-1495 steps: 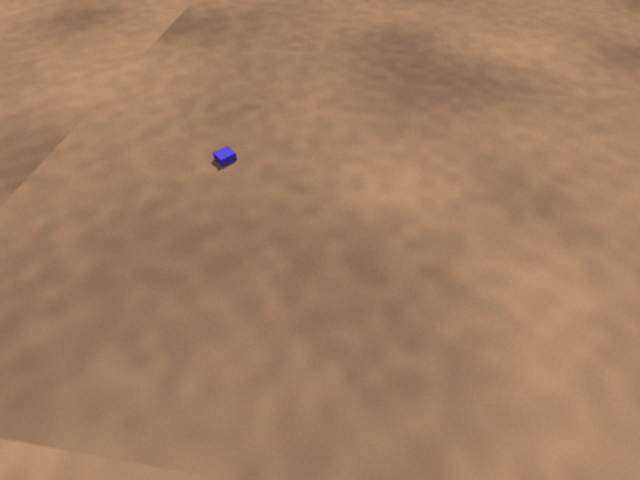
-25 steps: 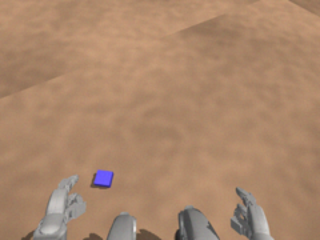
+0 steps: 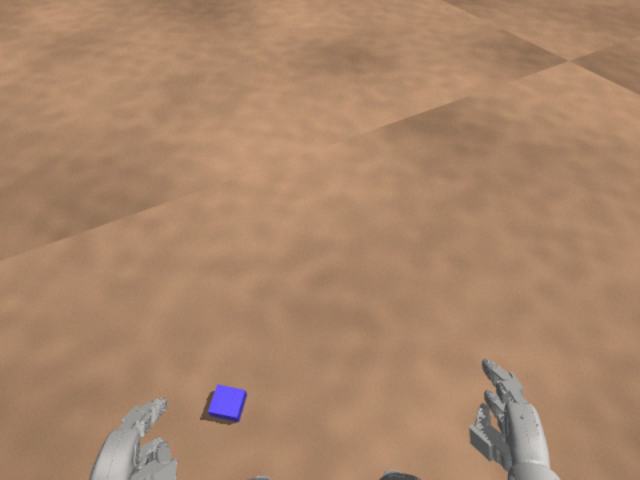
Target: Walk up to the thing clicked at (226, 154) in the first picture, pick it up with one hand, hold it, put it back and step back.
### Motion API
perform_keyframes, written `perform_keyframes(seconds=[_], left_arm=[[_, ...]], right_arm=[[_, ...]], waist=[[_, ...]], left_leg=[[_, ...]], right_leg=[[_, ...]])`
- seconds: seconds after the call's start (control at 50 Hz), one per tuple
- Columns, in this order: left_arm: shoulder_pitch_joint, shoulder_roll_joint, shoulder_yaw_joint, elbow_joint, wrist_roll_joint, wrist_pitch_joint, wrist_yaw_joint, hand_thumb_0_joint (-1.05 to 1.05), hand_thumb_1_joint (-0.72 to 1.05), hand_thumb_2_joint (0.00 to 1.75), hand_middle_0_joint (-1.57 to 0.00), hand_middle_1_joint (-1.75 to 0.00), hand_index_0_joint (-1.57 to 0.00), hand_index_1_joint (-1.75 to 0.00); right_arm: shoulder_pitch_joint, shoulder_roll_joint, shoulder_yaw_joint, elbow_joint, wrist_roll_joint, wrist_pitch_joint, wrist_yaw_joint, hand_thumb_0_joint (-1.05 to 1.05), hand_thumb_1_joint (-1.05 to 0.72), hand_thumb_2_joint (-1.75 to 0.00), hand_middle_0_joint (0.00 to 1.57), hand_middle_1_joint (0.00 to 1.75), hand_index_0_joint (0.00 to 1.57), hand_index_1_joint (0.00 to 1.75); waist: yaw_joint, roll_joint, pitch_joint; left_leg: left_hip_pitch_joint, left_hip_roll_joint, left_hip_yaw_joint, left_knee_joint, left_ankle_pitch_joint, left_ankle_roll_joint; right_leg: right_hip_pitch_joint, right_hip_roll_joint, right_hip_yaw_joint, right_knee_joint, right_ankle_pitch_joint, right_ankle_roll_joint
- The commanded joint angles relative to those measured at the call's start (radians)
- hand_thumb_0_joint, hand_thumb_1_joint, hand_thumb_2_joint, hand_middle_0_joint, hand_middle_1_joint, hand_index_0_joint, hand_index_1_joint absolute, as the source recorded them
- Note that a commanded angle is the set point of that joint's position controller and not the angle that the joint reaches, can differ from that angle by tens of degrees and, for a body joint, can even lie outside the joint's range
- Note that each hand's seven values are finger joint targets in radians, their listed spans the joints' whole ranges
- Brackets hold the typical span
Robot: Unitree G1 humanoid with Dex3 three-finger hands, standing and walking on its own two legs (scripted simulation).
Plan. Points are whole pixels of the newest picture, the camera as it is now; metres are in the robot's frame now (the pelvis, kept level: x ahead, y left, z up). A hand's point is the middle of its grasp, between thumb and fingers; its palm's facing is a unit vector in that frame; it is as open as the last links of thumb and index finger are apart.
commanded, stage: home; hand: left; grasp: from above
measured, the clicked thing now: (228, 403) +0.43 +0.25 -0.69
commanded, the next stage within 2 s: stand in 1.74 s
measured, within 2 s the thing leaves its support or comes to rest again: neither
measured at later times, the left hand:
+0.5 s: hand (171, 466) +0.16 +0.18 -0.05, palm faces +0.05 -0.98 -0.20, open 7.4 cm
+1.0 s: hand (171, 468) +0.16 +0.18 -0.05, palm faces +0.05 -0.98 -0.20, open 7.4 cm
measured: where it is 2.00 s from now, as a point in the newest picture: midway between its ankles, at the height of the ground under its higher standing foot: outside the picture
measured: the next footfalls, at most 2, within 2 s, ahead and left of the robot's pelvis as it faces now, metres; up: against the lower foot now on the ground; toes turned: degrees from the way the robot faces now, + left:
none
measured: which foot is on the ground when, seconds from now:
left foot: down 0.00-1.00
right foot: down 0.00-1.00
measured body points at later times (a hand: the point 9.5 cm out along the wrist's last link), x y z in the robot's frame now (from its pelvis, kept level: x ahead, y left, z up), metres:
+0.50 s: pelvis +0.00 +0.00 +0.00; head +0.01 +0.01 +0.45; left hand +0.15 +0.23 -0.03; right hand +0.15 -0.24 -0.06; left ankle -0.01 +0.13 -0.68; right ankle +0.01 -0.14 -0.68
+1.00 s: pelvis +0.00 +0.00 +0.00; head +0.01 +0.01 +0.45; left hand +0.15 +0.23 -0.03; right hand +0.16 -0.24 -0.06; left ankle -0.01 +0.13 -0.68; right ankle +0.01 -0.14 -0.68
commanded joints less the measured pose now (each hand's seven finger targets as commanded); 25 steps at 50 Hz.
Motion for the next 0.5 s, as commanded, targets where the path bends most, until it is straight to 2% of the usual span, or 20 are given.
perform_keyframes(seconds=[0.0,0.12,0.16,0.22,0.28,0.32,0.36,0.4,0.42,0.48], left_arm=[[-0.022,0.107,0.055,-0.204,0.006,-0.059,0.006,0.00,0.90,0.90,-0.20,-0.30,-0.20,-0.30],[-0.037,0.105,0.050,-0.193,0.007,-0.054,0.009,0.00,0.90,0.90,-0.20,-0.30,-0.20,-0.30],[-0.022,0.106,0.052,-0.195,0.006,-0.052,0.009,0.00,0.90,0.90,-0.20,-0.30,-0.20,-0.30],[-0.026,0.105,0.049,-0.194,0.002,-0.052,0.009,0.00,0.90,0.90,-0.20,-0.30,-0.20,-0.30],[-0.024,0.109,0.059,-0.193,0.002,-0.050,0.008,0.00,0.90,0.90,-0.20,-0.30,-0.20,-0.30],[-0.035,0.106,0.054,-0.201,0.000,-0.050,0.008,0.00,0.90,0.90,-0.20,-0.30,-0.20,-0.30],[-0.026,0.104,0.058,-0.185,-0.001,-0.047,0.008,0.00,0.90,0.90,-0.20,-0.30,-0.20,-0.30],[-0.036,0.107,0.054,-0.189,0.001,-0.048,0.004,0.00,0.90,0.90,-0.20,-0.30,-0.20,-0.30],[-0.033,0.107,0.054,-0.190,0.003,-0.047,0.005,0.00,0.90,0.90,-0.20,-0.30,-0.20,-0.30],[-0.043,0.110,0.056,-0.199,-0.001,-0.047,0.005,0.00,0.90,0.90,-0.20,-0.30,-0.20,-0.30]], right_arm=[[-0.038,-0.119,-0.052,-0.138,-0.006,-0.058,-0.008,0.00,-0.90,-0.90,0.20,0.30,0.20,0.30],[-0.048,-0.120,-0.048,-0.136,-0.007,-0.058,-0.008,0.00,-0.90,-0.90,0.20,0.30,0.20,0.30],[-0.046,-0.120,-0.050,-0.135,-0.006,-0.058,-0.008,0.00,-0.90,-0.90,0.20,0.30,0.20,0.30],[-0.044,-0.122,-0.051,-0.135,-0.007,-0.058,-0.007,0.00,-0.90,-0.90,0.20,0.30,0.20,0.30],[-0.042,-0.121,-0.052,-0.139,-0.006,-0.055,-0.007,0.00,-0.90,-0.90,0.20,0.30,0.20,0.30],[-0.039,-0.120,-0.051,-0.139,-0.007,-0.058,-0.009,0.00,-0.90,-0.90,0.20,0.30,0.20,0.30],[-0.043,-0.120,-0.051,-0.136,-0.007,-0.059,-0.008,0.00,-0.90,-0.90,0.20,0.30,0.20,0.30],[-0.042,-0.125,-0.054,-0.136,-0.006,-0.060,-0.007,0.00,-0.90,-0.90,0.20,0.30,0.20,0.30],[-0.047,-0.121,-0.051,-0.139,-0.006,-0.060,-0.008,0.00,-0.90,-0.90,0.20,0.30,0.20,0.30],[-0.047,-0.120,-0.050,-0.140,-0.004,-0.062,-0.009,0.00,-0.90,-0.90,0.20,0.30,0.20,0.30]], waist=[[-0.019,0.023,-0.095],[-0.020,0.022,-0.061],[-0.009,0.023,-0.073],[-0.015,0.009,-0.089],[-0.011,0.023,-0.083],[-0.020,-0.002,-0.086],[-0.010,0.005,-0.051],[-0.013,0.025,-0.069],[-0.009,0.021,-0.044],[-0.013,0.001,-0.047]], left_leg=[[0.072,-0.035,0.047,-0.169,0.303,0.025],[0.060,-0.032,0.042,-0.190,0.233,0.027],[0.065,-0.028,0.037,-0.194,0.262,0.022],[0.065,-0.028,0.031,-0.187,0.293,0.022],[0.064,-0.026,0.036,-0.191,0.272,0.021],[0.059,-0.028,0.039,-0.185,0.256,0.026],[0.046,-0.027,0.039,-0.191,0.231,0.026],[0.056,-0.022,0.022,-0.206,0.223,0.020],[0.041,-0.023,0.026,-0.207,0.199,0.022],[0.032,-0.031,0.044,-0.195,0.171,0.032]], right_leg=[[0.113,0.039,-0.036,-0.130,0.229,-0.029],[0.102,0.040,-0.037,-0.144,0.165,-0.029],[0.106,0.042,-0.040,-0.133,0.180,-0.031],[0.116,0.043,-0.042,-0.126,0.206,-0.032],[0.110,0.043,-0.038,-0.129,0.188,-0.034],[0.113,0.042,-0.037,-0.140,0.180,-0.029],[0.101,0.040,-0.037,-0.142,0.159,-0.029],[0.090,0.043,-0.038,-0.132,0.148,-0.031],[0.087,0.042,-0.039,-0.139,0.134,-0.029],[0.098,0.039,-0.029,-0.159,0.115,-0.025]])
